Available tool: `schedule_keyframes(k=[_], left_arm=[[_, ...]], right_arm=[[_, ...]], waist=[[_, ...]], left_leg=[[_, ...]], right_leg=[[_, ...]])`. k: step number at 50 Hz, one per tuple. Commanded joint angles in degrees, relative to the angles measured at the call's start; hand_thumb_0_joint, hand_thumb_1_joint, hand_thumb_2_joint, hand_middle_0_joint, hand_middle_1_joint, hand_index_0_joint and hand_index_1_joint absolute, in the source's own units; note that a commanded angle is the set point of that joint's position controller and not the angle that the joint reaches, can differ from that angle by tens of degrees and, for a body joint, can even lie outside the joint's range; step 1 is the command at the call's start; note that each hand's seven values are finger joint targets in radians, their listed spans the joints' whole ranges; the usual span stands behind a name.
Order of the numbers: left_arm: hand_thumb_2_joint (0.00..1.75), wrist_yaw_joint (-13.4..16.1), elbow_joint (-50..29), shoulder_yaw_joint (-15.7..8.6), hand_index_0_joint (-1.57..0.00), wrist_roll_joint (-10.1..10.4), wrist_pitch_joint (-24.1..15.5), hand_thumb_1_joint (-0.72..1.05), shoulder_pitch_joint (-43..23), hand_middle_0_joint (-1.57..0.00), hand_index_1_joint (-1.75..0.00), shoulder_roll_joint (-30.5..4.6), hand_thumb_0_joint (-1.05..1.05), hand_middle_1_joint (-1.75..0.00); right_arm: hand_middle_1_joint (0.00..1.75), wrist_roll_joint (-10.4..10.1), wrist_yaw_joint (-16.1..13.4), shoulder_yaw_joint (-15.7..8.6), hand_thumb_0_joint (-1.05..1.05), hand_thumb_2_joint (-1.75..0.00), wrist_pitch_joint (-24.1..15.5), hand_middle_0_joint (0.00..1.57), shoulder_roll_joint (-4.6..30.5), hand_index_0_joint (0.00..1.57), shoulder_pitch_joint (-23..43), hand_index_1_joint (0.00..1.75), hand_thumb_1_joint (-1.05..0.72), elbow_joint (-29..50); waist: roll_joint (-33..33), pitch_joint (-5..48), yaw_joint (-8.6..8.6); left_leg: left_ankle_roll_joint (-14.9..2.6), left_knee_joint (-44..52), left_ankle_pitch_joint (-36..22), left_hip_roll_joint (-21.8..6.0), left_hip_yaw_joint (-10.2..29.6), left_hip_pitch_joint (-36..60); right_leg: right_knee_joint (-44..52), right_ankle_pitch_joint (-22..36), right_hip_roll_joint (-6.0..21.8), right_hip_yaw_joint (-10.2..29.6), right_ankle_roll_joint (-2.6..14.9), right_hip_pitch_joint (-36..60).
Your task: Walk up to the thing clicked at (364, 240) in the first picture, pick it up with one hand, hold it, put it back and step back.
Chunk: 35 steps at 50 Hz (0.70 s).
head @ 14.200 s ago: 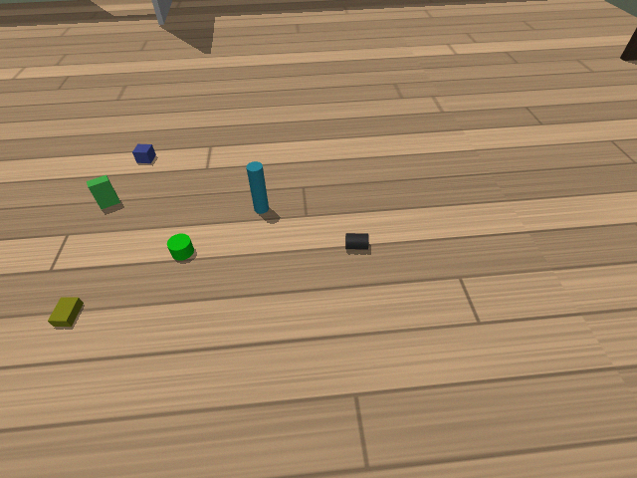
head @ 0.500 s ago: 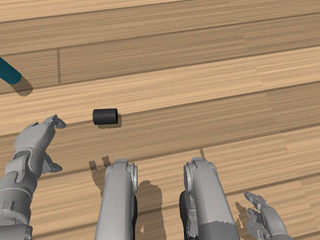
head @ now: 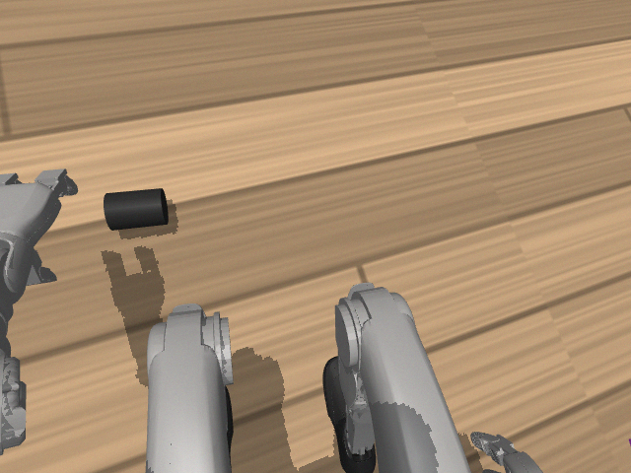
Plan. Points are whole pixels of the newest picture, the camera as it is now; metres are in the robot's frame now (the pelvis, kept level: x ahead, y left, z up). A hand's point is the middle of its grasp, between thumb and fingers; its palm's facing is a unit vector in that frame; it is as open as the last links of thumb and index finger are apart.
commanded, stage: rise first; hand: left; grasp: from above
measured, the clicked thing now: (137, 209) +0.53 +0.26 -0.33
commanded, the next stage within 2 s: none
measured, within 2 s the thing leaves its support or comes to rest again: neither
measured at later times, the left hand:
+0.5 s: hand (58, 223) +0.46 +0.32 -0.19, palm faces -0.45 -0.04 -0.89, open 12.8 cm
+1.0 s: hand (72, 218) +0.47 +0.31 -0.20, palm faces -0.45 -0.04 -0.89, open 13.1 cm
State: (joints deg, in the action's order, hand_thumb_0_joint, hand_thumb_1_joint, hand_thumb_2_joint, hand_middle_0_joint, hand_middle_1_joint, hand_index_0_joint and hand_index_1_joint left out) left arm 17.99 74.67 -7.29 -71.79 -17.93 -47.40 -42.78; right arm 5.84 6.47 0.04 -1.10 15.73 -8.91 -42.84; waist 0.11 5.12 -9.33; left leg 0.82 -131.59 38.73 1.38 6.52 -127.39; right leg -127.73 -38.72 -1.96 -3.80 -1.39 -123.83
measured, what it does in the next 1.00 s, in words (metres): stands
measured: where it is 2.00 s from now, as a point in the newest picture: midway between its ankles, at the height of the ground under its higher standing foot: (285, 450)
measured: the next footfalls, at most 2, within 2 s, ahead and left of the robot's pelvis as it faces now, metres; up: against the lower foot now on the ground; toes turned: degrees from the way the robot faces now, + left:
none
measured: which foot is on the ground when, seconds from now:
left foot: down 0.00-1.00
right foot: down 0.00-1.00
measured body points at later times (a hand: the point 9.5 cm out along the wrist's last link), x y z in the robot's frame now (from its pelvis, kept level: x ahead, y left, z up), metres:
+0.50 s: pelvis +0.01 +0.00 -0.02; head +0.26 +0.07 +0.35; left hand +0.48 +0.32 -0.14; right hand +0.07 -0.27 -0.13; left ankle +0.08 +0.12 -0.33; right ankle +0.10 -0.12 -0.33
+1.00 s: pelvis +0.01 +0.00 -0.03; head +0.26 +0.07 +0.34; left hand +0.49 +0.31 -0.15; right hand +0.05 -0.27 -0.13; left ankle +0.08 +0.12 -0.33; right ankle +0.10 -0.12 -0.33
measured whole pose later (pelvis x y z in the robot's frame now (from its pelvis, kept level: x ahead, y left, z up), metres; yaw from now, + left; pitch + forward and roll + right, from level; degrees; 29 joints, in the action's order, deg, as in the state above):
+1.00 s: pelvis +0.01 +0.00 -0.03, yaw -3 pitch +35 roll -9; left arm 22.3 83.2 -6.5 -73.8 -15.5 -55.1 -47.1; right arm 8.0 7.9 5.1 -1.3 15.9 -8.3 -41.5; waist 1.1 1.8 -13.6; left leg 0.7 -137.5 40.5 0.9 8.4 -132.0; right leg -131.9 -39.3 -2.9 -5.4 -2.0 -128.1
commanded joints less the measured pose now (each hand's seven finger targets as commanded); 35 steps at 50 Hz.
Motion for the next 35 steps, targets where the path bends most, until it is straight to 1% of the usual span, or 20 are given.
schedule_keyframes(k=[1,4,9,11,12,13,15,17,18,19,21,22,24,26,28,30,31,32,33,35], left_arm=[[0.8,3.71,-5.28,-2.66,-0.3,-1.1,-0.59,-0.28,-17.6,-0.3,-0.75,-17.47,0.0,-0.75],[0.78,4.47,-4.32,-2.83,-0.31,-1.81,-0.57,-0.26,-18.76,-0.31,-0.75,-18.38,0.0,-0.75],[0.8,5.66,-1.9,-2.51,-0.3,-1.66,0.05,-0.29,-19.49,-0.3,-0.76,-17.29,0.0,-0.76],[0.8,5.97,-3.23,-3.77,-0.3,-1.85,0.31,-0.29,-21.57,-0.3,-0.76,-20.07,0.0,-0.76],[0.81,6.08,-2.42,-2.99,-0.29,-1.85,0.69,-0.3,-21.01,-0.3,-0.77,-18.63,0.0,-0.76],[0.8,6.19,-2.44,-2.68,-0.3,-1.72,0.8,-0.29,-21.54,-0.3,-0.77,-18.55,0.0,-0.77],[0.81,6.21,-2.05,-2.98,-0.28,-1.61,1.22,-0.3,-21.68,-0.28,-0.79,-18.81,0.0,-0.79],[0.82,6.06,-2.63,-3.0,-0.28,-1.75,1.28,-0.31,-22.25,-0.28,-0.8,-19.57,0.0,-0.8],[0.81,6.1,-1.16,-3.22,-0.29,-1.56,1.7,-0.3,-20.81,-0.29,-0.78,-19.42,0.0,-0.78],[0.81,6.17,-3.09,-3.03,-0.28,-1.13,1.64,-0.31,-22.29,-0.27,-0.8,-19.1,0.0,-0.81],[0.81,5.99,-1.62,-2.88,-0.27,-1.32,2.03,-0.31,-21.04,-0.27,-0.8,-18.95,0.0,-0.8],[0.82,5.85,-2.47,-2.29,-0.27,-1.51,1.95,-0.32,-22.34,-0.27,-0.81,-18.84,0.0,-0.82],[0.82,5.7,-2.18,-2.91,-0.26,-1.16,2.15,-0.32,-21.86,-0.26,-0.81,-19.66,0.0,-0.82],[0.83,5.54,-1.67,-2.29,-0.26,-1.23,2.31,-0.33,-21.69,-0.25,-0.82,-18.9,0.0,-0.82],[0.83,5.61,-1.43,-2.58,-0.26,-1.04,2.26,-0.33,-22.11,-0.25,-0.83,-19.65,0.0,-0.83],[0.83,5.71,-1.21,-2.44,-0.25,-0.68,2.41,-0.34,-21.63,-0.25,-0.84,-19.29,0.0,-0.85],[0.91,5.66,-0.78,-1.99,-0.23,-0.78,2.44,-0.41,-21.42,-0.25,-0.83,-18.7,0.0,-0.8],[0.85,5.68,-1.95,-2.0,-0.24,-0.72,2.38,-0.36,-22.75,-0.24,-0.84,-18.91,0.0,-0.84],[0.85,5.71,-2.41,-2.17,-0.26,-0.7,2.41,-0.35,-22.94,-0.26,-0.83,-19.35,0.0,-0.82],[0.86,5.58,-0.77,-1.56,-0.25,-0.77,2.75,-0.36,-21.08,-0.26,-0.82,-18.28,0.0,-0.81]], right_arm=[[0.3,0.91,-0.25,-3.78,0.0,-0.9,-0.34,0.2,13.06,0.2,-9.1,0.3,-0.9,1.59],[0.3,1.34,-0.19,-3.51,0.0,-0.9,-0.21,0.2,13.26,0.2,-9.34,0.3,-0.9,1.29],[0.3,2.17,0.08,-2.7,0.0,-0.9,-0.27,0.2,13.19,0.2,-9.98,0.3,-0.91,0.74],[0.3,2.19,0.05,-2.83,0.0,-0.9,-0.25,0.2,13.43,0.2,-10.06,0.3,-0.91,0.82],[0.3,2.16,0.05,-2.76,0.0,-0.9,-0.21,0.2,13.28,0.2,-10.16,0.3,-0.91,0.84],[0.3,2.14,0.1,-2.67,0.0,-0.9,-0.25,0.2,12.99,0.2,-9.73,0.3,-0.91,0.92],[0.3,2.45,0.15,-2.32,0.0,-0.9,-0.25,0.2,13.29,0.2,-10.07,0.3,-0.91,0.71],[0.3,2.36,0.17,-2.3,0.0,-0.9,-0.17,0.2,13.07,0.2,-10.08,0.3,-0.91,0.9],[0.3,2.27,0.22,-2.19,0.0,-0.9,-0.23,0.2,13.31,0.2,-10.11,0.3,-0.91,0.81],[0.3,2.38,0.2,-2.24,0.0,-0.9,-0.25,0.2,13.29,0.2,-9.99,0.3,-0.91,1.04],[0.3,2.38,0.35,-1.99,0.0,-0.9,-0.14,0.2,13.46,0.2,-10.24,0.3,-0.91,1.07],[0.3,2.22,0.31,-1.95,0.0,-0.9,0.0,0.2,13.4,0.2,-10.28,0.3,-0.91,1.1],[0.3,2.12,0.36,-1.86,0.0,-0.9,0.08,0.2,13.39,0.2,-10.19,0.3,-0.91,1.27],[0.3,2.29,0.44,-1.39,0.0,-0.9,0.19,0.2,13.43,0.2,-10.67,0.3,-0.91,1.27],[0.3,2.22,0.5,-1.33,0.0,-0.9,0.16,0.2,13.65,0.2,-10.5,0.3,-0.91,1.35],[0.3,2.16,0.59,-0.99,0.0,-0.9,0.07,0.2,13.86,0.2,-10.91,0.3,-0.91,1.3],[0.3,2.22,0.66,-0.72,0.0,-0.9,0.1,0.2,14.01,0.2,-11.04,0.3,-0.91,1.36],[0.3,2.23,0.75,-0.96,0.0,-0.9,0.01,0.2,14.23,0.2,-11.26,0.3,-0.91,1.41],[0.3,2.08,0.74,-0.99,0.0,-0.9,0.01,0.2,14.21,0.2,-10.92,0.3,-0.91,1.39],[0.3,2.08,0.9,-0.71,0.0,-0.9,0.08,0.2,14.21,0.2,-11.28,0.3,-0.91,1.52]], waist=[[-12.89,36.62,0.08],[-13.37,37.62,-0.28],[-13.98,37.39,-1.25],[-14.27,39.45,-1.06],[-14.25,38.44,-1.41],[-14.76,38.19,-1.35],[-14.33,37.5,-2.01],[-14.43,38.9,-1.79],[-14.83,37.93,-1.63],[-16.13,38.74,-1.67],[-15.83,38.41,-2.03],[-16.14,38.72,-2.38],[-16.58,38.27,-1.93],[-15.21,37.37,-2.58],[-15.65,36.95,-2.75],[-15.49,36.85,-2.71],[-16.25,36.56,-3.14],[-17.57,37.15,-3.35],[-17.91,38.08,-2.79],[-17.47,36.22,-3.19]], left_leg=[[-2.77,13.54,-7.1,0.4,-3.92,28.06],[-2.84,12.25,-8.97,0.24,-3.92,29.31],[-2.7,11.12,-10.76,-0.02,-3.6,29.04],[-2.94,10.46,-11.1,-0.07,-3.96,28.7],[-2.89,10.31,-10.92,-0.13,-3.93,28.64],[-2.9,10.18,-10.3,-0.13,-4.14,27.84],[-3.05,9.63,-10.69,-0.23,-3.94,26.92],[-3.13,9.28,-11.22,-0.29,-3.94,27.11],[-2.83,10.0,-11.08,-0.35,-3.64,27.53],[-2.61,10.0,-11.31,-0.51,-3.42,28.46],[-2.5,9.84,-12.47,-0.56,-2.91,29.09],[-2.57,9.59,-12.41,-0.51,-3.01,28.38],[-2.57,9.69,-12.43,-0.49,-3.04,28.28],[-2.83,9.13,-11.98,-0.46,-3.19,27.1],[-2.85,9.03,-11.35,-0.47,-3.28,26.42],[-2.76,9.02,-12.2,-0.55,-2.93,27.28],[-2.47,9.28,-12.78,-0.66,-2.41,28.03],[-2.49,9.22,-12.94,-0.66,-2.72,28.15],[-2.29,9.48,-12.94,-0.77,-2.41,29.04],[-2.25,9.53,-12.89,-0.75,-2.31,28.85]], right_leg=[[12.59,7.89,-0.88,-3.81,3.51,15.57],[12.03,9.78,-1.04,-3.94,3.42,15.44],[10.55,11.4,-1.08,-4.52,3.25,15.15],[10.85,12.28,-1.38,-4.32,3.18,16.47],[10.7,12.1,-1.3,-4.36,3.18,15.88],[10.79,11.79,-1.42,-4.17,3.22,15.84],[10.42,12.48,-1.39,-4.37,3.05,16.25],[10.47,13.12,-1.61,-4.28,3.06,17.14],[10.02,12.58,-1.35,-4.46,3.13,16.29],[9.55,12.67,-1.43,-4.67,3.3,15.53],[9.26,13.44,-1.4,-4.91,3.27,15.2],[9.16,13.73,-1.67,-4.95,3.37,15.49],[9.2,13.72,-1.55,-4.76,3.37,15.5],[9.64,13.72,-1.65,-4.86,3.18,16.08],[9.55,13.31,-1.59,-4.8,3.14,16.05],[9.26,13.95,-1.52,-4.93,3.18,15.71],[8.67,14.11,-1.46,-5.23,3.21,14.87],[8.72,14.43,-1.52,-5.18,3.18,15.07],[8.5,14.39,-1.59,-5.27,3.41,14.72],[8.79,14.04,-1.46,-5.35,3.28,14.12]])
